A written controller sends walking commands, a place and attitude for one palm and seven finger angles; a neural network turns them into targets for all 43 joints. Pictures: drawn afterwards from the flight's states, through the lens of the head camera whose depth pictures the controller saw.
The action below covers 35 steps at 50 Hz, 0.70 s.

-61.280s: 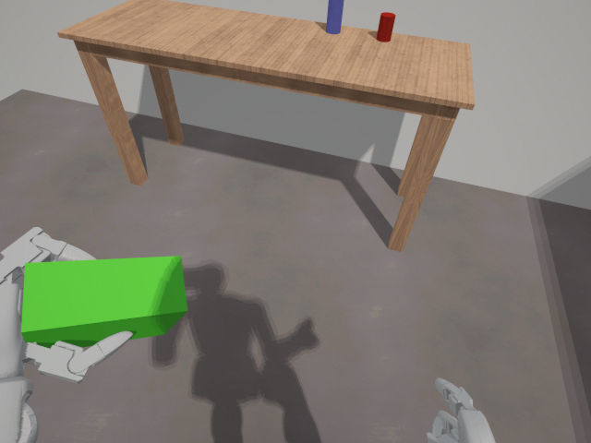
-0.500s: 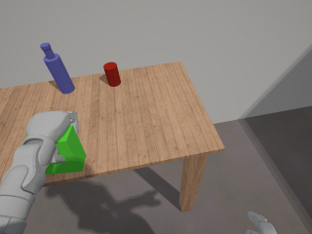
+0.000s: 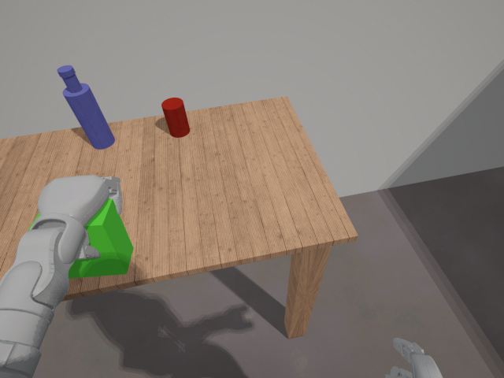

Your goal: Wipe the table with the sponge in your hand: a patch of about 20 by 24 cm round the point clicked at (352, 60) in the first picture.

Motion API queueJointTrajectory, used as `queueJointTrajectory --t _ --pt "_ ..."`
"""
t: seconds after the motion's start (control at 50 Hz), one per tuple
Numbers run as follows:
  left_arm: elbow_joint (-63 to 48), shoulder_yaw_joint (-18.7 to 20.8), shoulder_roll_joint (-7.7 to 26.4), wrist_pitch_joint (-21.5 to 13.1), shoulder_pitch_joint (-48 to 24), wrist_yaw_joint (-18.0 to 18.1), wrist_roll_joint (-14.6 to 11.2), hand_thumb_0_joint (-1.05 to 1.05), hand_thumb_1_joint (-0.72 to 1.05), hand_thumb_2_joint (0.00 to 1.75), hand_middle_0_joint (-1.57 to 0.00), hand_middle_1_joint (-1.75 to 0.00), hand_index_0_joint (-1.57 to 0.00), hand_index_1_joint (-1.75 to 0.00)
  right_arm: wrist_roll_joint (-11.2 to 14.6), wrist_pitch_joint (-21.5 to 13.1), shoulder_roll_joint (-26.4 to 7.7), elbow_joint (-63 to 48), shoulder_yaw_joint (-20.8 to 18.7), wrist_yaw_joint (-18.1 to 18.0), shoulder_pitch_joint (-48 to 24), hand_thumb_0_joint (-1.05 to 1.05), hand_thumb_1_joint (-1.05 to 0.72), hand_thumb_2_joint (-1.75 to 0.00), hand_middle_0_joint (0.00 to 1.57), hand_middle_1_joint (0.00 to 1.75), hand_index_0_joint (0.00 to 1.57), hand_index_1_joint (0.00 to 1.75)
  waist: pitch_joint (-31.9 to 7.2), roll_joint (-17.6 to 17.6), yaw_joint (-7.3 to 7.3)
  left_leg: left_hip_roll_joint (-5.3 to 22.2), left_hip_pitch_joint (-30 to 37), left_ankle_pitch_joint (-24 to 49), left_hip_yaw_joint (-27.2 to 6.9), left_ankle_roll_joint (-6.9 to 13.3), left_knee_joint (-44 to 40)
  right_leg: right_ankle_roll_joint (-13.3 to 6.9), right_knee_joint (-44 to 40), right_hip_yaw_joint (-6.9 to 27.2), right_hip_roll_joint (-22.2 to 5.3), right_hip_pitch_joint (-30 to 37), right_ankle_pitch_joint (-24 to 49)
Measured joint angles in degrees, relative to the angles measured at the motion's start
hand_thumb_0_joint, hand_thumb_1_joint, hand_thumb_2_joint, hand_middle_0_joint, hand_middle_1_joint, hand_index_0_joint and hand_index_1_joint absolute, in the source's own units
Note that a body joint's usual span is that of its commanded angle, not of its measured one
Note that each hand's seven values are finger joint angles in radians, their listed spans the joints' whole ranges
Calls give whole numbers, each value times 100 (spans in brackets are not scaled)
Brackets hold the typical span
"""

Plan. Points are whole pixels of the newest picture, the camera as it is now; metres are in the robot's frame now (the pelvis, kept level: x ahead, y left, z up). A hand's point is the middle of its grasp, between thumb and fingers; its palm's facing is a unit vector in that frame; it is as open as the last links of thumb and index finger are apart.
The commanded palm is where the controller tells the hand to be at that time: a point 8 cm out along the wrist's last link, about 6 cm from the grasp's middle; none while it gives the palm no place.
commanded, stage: lower the sponge onto the table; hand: left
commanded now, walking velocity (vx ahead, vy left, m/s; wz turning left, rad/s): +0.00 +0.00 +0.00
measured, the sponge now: (92, 248) +0.30 +0.33 +0.02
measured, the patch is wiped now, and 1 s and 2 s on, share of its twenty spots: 0.00 0.10 0.10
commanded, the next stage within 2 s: wipe forward along the first lane in 1.24 s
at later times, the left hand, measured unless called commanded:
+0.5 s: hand (89, 211) +0.33 +0.32 +0.08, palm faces -0.07 +0.00 -1.00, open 10.0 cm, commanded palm +0.30 +0.33 +0.15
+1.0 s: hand (86, 215) +0.32 +0.32 +0.07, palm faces -0.06 -0.02 -1.00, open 10.0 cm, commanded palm +0.30 +0.33 +0.12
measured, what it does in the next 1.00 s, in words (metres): stands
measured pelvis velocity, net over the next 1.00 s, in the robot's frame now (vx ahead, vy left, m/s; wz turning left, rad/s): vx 0.00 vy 0.00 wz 0.00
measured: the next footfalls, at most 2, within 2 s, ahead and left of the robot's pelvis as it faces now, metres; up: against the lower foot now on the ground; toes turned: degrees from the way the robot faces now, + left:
none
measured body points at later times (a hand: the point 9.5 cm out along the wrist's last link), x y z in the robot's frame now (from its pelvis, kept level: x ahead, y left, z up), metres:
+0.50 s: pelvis +0.00 +0.00 +0.00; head +0.02 -0.02 +0.45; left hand +0.32 +0.31 +0.14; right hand +0.17 -0.25 -0.12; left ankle -0.02 +0.08 -0.74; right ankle -0.01 -0.10 -0.74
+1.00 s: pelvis +0.00 +0.00 +0.00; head +0.02 -0.02 +0.45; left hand +0.32 +0.32 +0.13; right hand +0.17 -0.24 -0.12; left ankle -0.02 +0.08 -0.74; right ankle -0.01 -0.10 -0.74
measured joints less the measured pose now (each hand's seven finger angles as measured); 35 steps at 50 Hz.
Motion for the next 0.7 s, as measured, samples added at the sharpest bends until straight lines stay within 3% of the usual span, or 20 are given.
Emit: queueJointTrajectory --t 0.04,0.1,0.18,0.28,0.36,0.44,0.5,0.58,0.7 --pt "-79 101 44 -224 -4 224 36 0 -53 105 -76 -138 -77 -138 -12 -25 10 49 -31 -22 -1 1 -91 -90 20 30 20 30 18 -31 25 16 -30 -9 15 -16 27 -12 12 13 16 -29 6" --pt "29 257 132 -205 -123 519 26 0 -53 105 -76 -138 -77 -138 6 -16 22 118 -61 -14 -35 1 -91 -90 20 30 20 30 -7 -34 15 30 -85 -2 41 -30 32 -19 21 37 29 -94 25" --pt "407 376 207 262 -315 640 -80 0 -53 105 -76 -138 -77 -138 68 40 -5 179 -46 27 -88 1 -91 -90 19 30 20 30 -88 49 -55 24 -115 34 53 -26 -18 -8 -8 52 22 -135 53" --pt "718 221 147 758 -307 279 -191 0 -53 105 -76 -138 -77 -138 125 95 -58 146 -15 56 -100 1 -91 -90 20 30 20 30 -166 167 -138 0 -107 59 37 5 -60 18 -36 38 -3 -126 59" --pt "704 41 9 518 -208 -6 -151 0 -53 105 -76 -138 -77 -138 96 54 -38 85 1 24 -65 1 -91 -90 20 30 20 30 -133 119 -132 -5 -110 32 19 19 -6 20 10 17 -6 -120 28" --pt "512 92 3 -63 -254 164 54 0 -53 105 -76 -138 -77 -138 33 -39 33 67 -20 -26 -13 1 -91 -90 20 30 20 30 -63 -16 -54 10 -149 -4 11 -2 77 -3 71 4 11 -150 3" --pt "585 161 45 -271 -376 429 136 0 -53 105 -76 -138 -77 -138 28 -59 68 96 -32 -28 -26 1 -91 -90 20 30 20 30 -60 -72 -41 24 -232 -22 25 -21 130 -14 109 14 25 -230 2" --pt "803 286 77 -73 -422 634 131 0 -53 105 -76 -138 -77 -138 52 0 63 100 -37 17 -56 1 -91 -90 20 30 20 30 -85 -48 -86 34 -318 -16 70 -25 127 -9 116 58 34 -332 20" --pt "883 279 -22 264 -234 633 21 0 -53 105 -76 -138 -76 -138 73 46 13 136 -81 44 28 1 -91 -90 20 30 20 30 -190 55 -125 13 -334 -31 73 12 107 27 94 65 14 -345 0"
